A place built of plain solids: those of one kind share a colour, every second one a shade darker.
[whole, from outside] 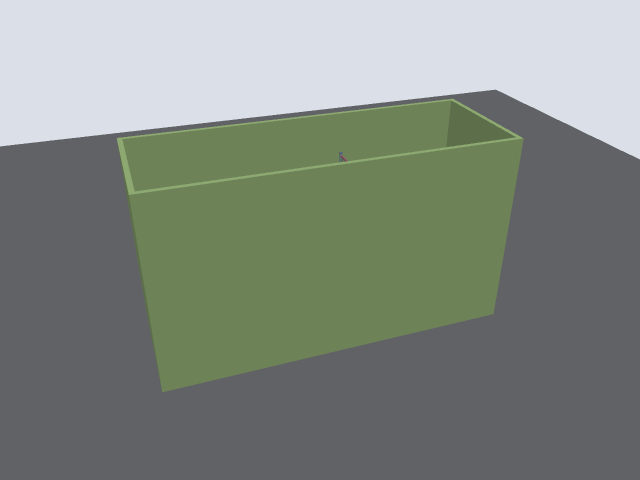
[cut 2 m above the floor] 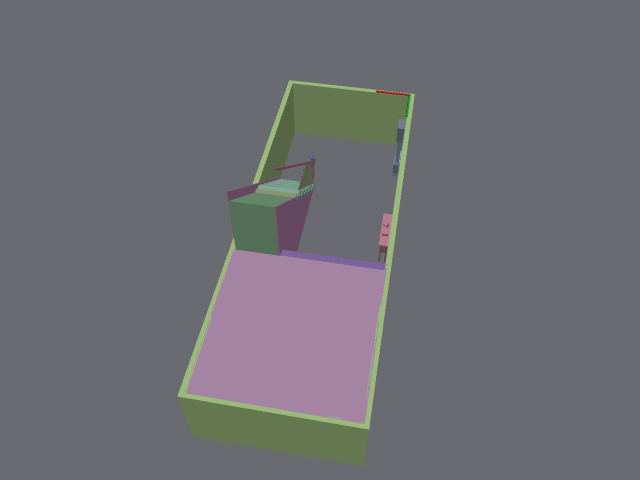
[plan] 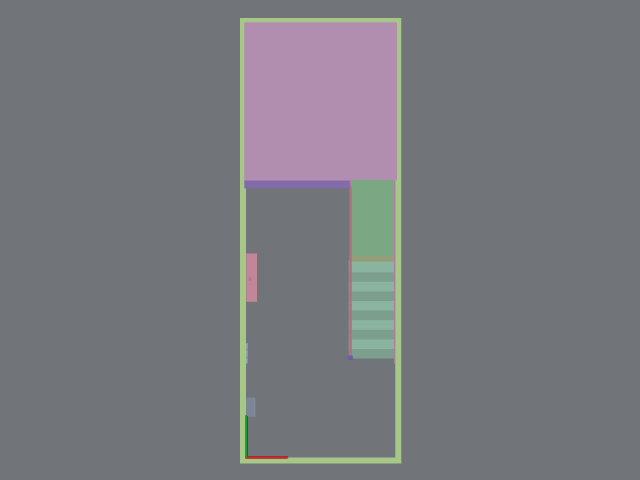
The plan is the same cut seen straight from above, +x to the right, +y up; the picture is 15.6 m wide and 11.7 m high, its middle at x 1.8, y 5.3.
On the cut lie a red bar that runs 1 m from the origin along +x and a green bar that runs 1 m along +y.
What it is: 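A villa's stair hall, a dwelling of no particular year; the hall below, the landing 3.83 m above it, and between them a joiner's timber flight of 19 risers of about 0.201 m on goings of about 0.234 m, 1.04 m clear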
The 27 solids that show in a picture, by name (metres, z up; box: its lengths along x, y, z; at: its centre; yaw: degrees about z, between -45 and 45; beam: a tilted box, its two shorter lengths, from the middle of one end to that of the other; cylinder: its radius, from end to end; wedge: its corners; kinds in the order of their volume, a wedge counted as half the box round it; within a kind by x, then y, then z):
{
 "upper_1": {"box": [3.73, 3.86, 3.88], "at": [1.81, 8.68, 1.89]},
 "wall_1": {"box": [0.15, 10.86, 6.22], "at": [-0.07, 5.28, 3.06]},
 "wall_2": {"box": [3.93, 0.15, 6.22], "at": [1.81, -0.07, 3.06]},
 "wall_3": {"box": [3.93, 0.15, 6.22], "at": [1.81, 10.63, 3.06]},
 "wall_4": {"box": [0.15, 10.86, 6.22], "at": [3.71, 5.28, 3.06]},
 "carriage_1": {"wedge": [[2.56, 2.46, -0.05], [2.56, 2.46, 0.01], [2.56, 6.77, -0.05], [2.56, 6.77, 3.71], [3.61, 2.46, -0.05], [3.61, 2.46, 0.01], [3.61, 6.77, -0.05], [3.61, 6.77, 3.71]]},
 "upper_edge_1": {"box": [2.55, 0.19, 3.88], "at": [1.23, 6.66, 1.89]},
 "string_1": {"wedge": [[2.52, 2.43, -0.05], [2.52, 2.43, 0.0], [2.52, 6.77, -0.05], [2.52, 6.77, 3.72], [2.56, 2.43, -0.05], [2.56, 2.43, 0.0], [2.56, 6.77, -0.05], [2.56, 6.77, 3.72]]},
 "string_2": {"wedge": [[3.6, 2.29, -0.05], [3.6, 2.29, 0.15], [3.6, 6.75, -0.05], [3.6, 6.75, 3.98], [3.63, 2.29, -0.05], [3.63, 2.29, 0.15], [3.63, 6.75, -0.05], [3.63, 6.75, 3.98]]},
 "rail_1": {"wedge": [[2.51, 2.47, 1.1], [2.51, 2.47, 1.17], [2.51, 6.6, 4.66], [2.51, 6.6, 4.73], [2.57, 2.47, 1.1], [2.57, 2.47, 1.17], [2.57, 6.6, 4.66], [2.57, 6.6, 4.73]]},
 "tread_1": {"wedge": [[2.5, 2.41, 0.1], [2.5, 2.41, 0.2], [2.5, 2.69, 0.1], [2.5, 2.69, 0.2], [3.61, 2.41, 0.1], [3.61, 2.41, 0.2], [3.61, 2.69, 0.1], [3.61, 2.69, 0.2]]},
 "tread_2": {"wedge": [[2.5, 2.64, 0.3], [2.5, 2.64, 0.4], [2.5, 2.93, 0.3], [2.5, 2.93, 0.4], [3.61, 2.64, 0.3], [3.61, 2.64, 0.4], [3.61, 2.93, 0.3], [3.61, 2.93, 0.4]]},
 "tread_3": {"wedge": [[2.5, 2.88, 0.5], [2.5, 2.88, 0.6], [2.5, 3.16, 0.5], [2.5, 3.16, 0.6], [3.61, 2.88, 0.5], [3.61, 2.88, 0.6], [3.61, 3.16, 0.5], [3.61, 3.16, 0.6]]},
 "tread_4": {"wedge": [[2.5, 3.11, 0.7], [2.5, 3.11, 0.8], [2.5, 3.4, 0.7], [2.5, 3.4, 0.8], [3.61, 3.11, 0.7], [3.61, 3.11, 0.8], [3.61, 3.4, 0.7], [3.61, 3.4, 0.8]]},
 "tread_5": {"wedge": [[2.5, 3.35, 0.9], [2.5, 3.35, 1.0], [2.5, 3.63, 0.91], [2.5, 3.63, 1.01], [3.61, 3.35, 0.9], [3.61, 3.35, 1.0], [3.61, 3.63, 0.91], [3.61, 3.63, 1.01]]},
 "tread_6": {"wedge": [[2.5, 3.58, 1.1], [2.5, 3.58, 1.2], [2.5, 3.86, 1.11], [2.5, 3.86, 1.21], [3.61, 3.58, 1.1], [3.61, 3.58, 1.2], [3.61, 3.86, 1.11], [3.61, 3.86, 1.21]]},
 "tread_7": {"wedge": [[2.5, 3.81, 1.4], [2.5, 3.82, 1.3], [2.5, 4.1, 1.31], [2.5, 4.1, 1.41], [3.61, 3.81, 1.4], [3.61, 3.82, 1.3], [3.61, 4.1, 1.31], [3.61, 4.1, 1.41]]},
 "tread_8": {"wedge": [[2.5, 4.05, 1.51], [2.5, 4.05, 1.61], [2.5, 4.33, 1.51], [2.5, 4.33, 1.61], [3.61, 4.05, 1.51], [3.61, 4.05, 1.61], [3.61, 4.33, 1.51], [3.61, 4.33, 1.61]]},
 "tread_9": {"wedge": [[2.5, 4.28, 1.71], [2.5, 4.28, 1.81], [2.5, 4.57, 1.71], [2.5, 4.57, 1.81], [3.61, 4.28, 1.71], [3.61, 4.28, 1.81], [3.61, 4.57, 1.71], [3.61, 4.57, 1.81]]},
 "tread_10": {"wedge": [[2.5, 4.51, 2.01], [2.5, 4.52, 1.91], [2.5, 4.8, 1.91], [2.5, 4.8, 2.01], [3.61, 4.51, 2.01], [3.61, 4.52, 1.91], [3.61, 4.8, 1.91], [3.61, 4.8, 2.01]]},
 "longcase_clock_1": {"box": [0.16, 0.31, 0.94], "at": [0.08, 1.23, 0.93]},
 "longcase_clock_2": {"box": [0.21, 0.43, 0.38], "at": [0.11, 1.23, 0.27]},
 "longcase_clock_3": {"box": [0.21, 0.44, 0.52], "at": [0.11, 1.23, 1.65]},
 "riser_1": {"wedge": [[2.52, 4.77, 1.98], [2.52, 4.77, 2.12], [2.52, 5.03, 2.09], [2.52, 5.03, 2.12], [3.61, 4.77, 1.98], [3.61, 4.77, 2.12], [3.61, 5.03, 2.09], [3.61, 5.03, 2.12]]},
 "hall_table_1": {"cylinder": 0.09, "from": [0.13, 4.2, 0.76], "to": [0.13, 4.2, 0.8]},
 "hall_table_2": {"box": [0.26, 1.18, 0.022], "at": [0.13, 4.38, 0.75]},
 "hall_table_3": {"box": [0.17, 0.22, 0.09], "at": [0.13, 4.52, 0.81]}
}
